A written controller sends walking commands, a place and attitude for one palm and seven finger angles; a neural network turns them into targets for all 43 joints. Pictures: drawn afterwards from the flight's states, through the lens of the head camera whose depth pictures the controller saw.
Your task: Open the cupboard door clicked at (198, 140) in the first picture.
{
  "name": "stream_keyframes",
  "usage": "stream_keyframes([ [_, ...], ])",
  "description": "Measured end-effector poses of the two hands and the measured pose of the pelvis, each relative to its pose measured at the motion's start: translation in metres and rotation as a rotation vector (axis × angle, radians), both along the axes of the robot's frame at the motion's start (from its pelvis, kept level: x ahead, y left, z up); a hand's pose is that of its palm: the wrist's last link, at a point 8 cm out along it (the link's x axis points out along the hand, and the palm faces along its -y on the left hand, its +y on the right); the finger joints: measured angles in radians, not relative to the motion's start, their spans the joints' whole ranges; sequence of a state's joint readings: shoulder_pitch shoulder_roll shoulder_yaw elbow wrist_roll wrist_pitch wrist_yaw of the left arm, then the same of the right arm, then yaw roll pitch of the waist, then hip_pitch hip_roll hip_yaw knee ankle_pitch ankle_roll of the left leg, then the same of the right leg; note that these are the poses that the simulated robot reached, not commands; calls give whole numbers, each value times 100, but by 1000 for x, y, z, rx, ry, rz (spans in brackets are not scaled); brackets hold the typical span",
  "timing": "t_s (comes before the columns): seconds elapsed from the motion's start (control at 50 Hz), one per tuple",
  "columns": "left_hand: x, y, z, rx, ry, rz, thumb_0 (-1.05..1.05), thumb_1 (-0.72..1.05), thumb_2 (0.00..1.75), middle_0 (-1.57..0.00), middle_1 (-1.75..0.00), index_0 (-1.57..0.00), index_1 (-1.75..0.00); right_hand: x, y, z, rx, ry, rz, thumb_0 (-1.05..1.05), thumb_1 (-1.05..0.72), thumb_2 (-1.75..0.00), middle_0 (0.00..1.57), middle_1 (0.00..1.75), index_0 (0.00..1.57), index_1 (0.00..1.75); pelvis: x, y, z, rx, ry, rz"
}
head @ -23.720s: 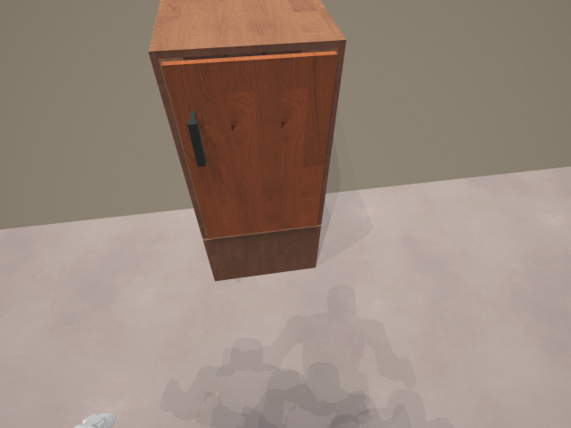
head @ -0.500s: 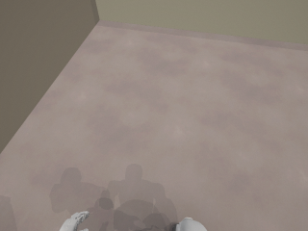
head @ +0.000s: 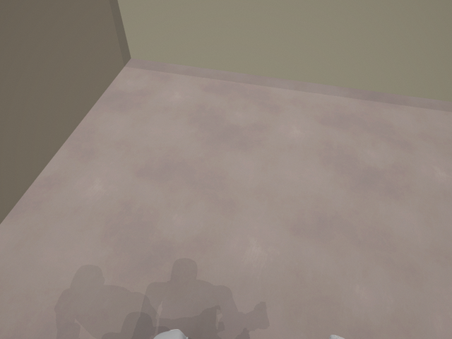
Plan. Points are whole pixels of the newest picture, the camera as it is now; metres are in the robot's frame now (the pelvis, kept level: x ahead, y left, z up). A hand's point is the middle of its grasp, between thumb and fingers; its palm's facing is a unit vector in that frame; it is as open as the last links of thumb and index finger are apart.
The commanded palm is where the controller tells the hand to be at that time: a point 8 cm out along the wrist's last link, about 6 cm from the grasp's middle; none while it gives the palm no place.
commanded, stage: walk to a spot facing it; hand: left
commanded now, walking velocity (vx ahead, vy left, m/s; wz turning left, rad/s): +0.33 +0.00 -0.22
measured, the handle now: out of the picture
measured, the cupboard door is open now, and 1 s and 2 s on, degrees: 46 46 46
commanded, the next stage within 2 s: turn to face it in 0.12 s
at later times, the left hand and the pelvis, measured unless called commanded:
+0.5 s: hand (172, 279) +0.26 +0.13 -0.15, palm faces +0.10 -0.97 -0.21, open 7.2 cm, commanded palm none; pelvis +0.20 -0.06 +0.02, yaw +4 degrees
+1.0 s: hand (172, 247) +0.32 +0.14 -0.14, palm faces +0.35 -0.89 -0.29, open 7.4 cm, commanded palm none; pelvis +0.28 -0.09 +0.01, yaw +21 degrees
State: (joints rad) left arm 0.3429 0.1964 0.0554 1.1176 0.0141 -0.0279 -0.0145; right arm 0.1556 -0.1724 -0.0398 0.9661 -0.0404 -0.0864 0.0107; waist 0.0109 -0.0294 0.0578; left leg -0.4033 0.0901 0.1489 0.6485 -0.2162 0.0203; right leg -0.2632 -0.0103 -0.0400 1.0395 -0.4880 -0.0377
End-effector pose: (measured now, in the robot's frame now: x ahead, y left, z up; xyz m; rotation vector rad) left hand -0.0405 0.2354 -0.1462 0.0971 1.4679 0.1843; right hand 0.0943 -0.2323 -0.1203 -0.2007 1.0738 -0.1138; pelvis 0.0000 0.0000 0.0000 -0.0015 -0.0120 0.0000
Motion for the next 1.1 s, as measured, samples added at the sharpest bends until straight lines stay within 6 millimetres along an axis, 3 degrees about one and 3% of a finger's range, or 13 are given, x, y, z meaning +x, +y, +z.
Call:
stream_keyframes([
  [0.08,69,-3,13,-1,-77,-26,1,91,90,-20,-30,-19,-29,2,2,2,14,81,-27,0,-92,-89,20,30,20,30,33,-3,12,11,9,-9],
  [0.22,202,-23,34,32,-245,-112,1,92,90,-20,-30,-19,-29,-9,-26,-9,46,276,-120,0,-93,-89,20,30,21,30,97,-25,17,20,6,-39],
  [0.28,246,-33,27,65,-292,-141,1,92,90,-20,-30,-19,-29,-4,-42,-26,64,343,-154,1,-92,-89,20,30,21,30,128,-42,2,41,4,-43],
  [0.32,263,-42,28,72,-299,-133,1,92,90,-20,-30,-19,-29,8,-50,-29,63,383,-158,1,-92,-89,20,30,20,30,143,-48,2,26,1,-25],
  [0.4,279,-58,32,57,-273,-91,0,92,90,-20,-30,-19,-30,53,-57,-14,47,379,-134,1,-92,-89,20,30,20,30,173,-55,15,17,11,19],
  [0.5,286,-55,30,56,-238,-12,0,94,90,-20,-30,-20,-30,131,-52,-1,37,307,-51,1,-92,-89,19,30,20,30,205,-58,22,18,20,76],
  [0.62,285,-44,0,19,-177,78,0,92,90,-20,-30,-20,-30,228,-43,-6,-18,171,67,1,-93,-89,20,30,20,30,238,-43,1,-17,9,132],
  [0.66,287,-39,-6,25,-152,89,0,92,90,-20,-30,-20,-30,251,-41,-6,-35,129,89,1,-92,-89,20,30,20,30,244,-41,-3,-8,12,149],
  [0.8,323,-29,18,74,-232,143,1,91,90,-20,-30,-19,-29,299,-45,6,-58,102,184,1,-91,-89,20,30,20,30,256,-50,9,-22,43,221],
  [0.92,346,-37,38,142,-320,177,1,91,90,-20,-30,-19,-29,328,-65,1,-39,118,242,1,-91,-89,20,30,21,30,270,-76,11,-29,52,304],
  [1.0,339,-51,43,194,-336,212,1,90,90,-20,-30,-19,-30,352,-80,-9,-29,131,277,1,-91,-89,20,30,21,30,281,-94,6,-1,52,360],
  [1.1,312,-74,47,181,-262,290,1,90,90,-20,-30,-20,-30,385,-78,2,-33,139,343,1,-91,-89,20,30,20,30,295,-102,17,29,46,431],
])
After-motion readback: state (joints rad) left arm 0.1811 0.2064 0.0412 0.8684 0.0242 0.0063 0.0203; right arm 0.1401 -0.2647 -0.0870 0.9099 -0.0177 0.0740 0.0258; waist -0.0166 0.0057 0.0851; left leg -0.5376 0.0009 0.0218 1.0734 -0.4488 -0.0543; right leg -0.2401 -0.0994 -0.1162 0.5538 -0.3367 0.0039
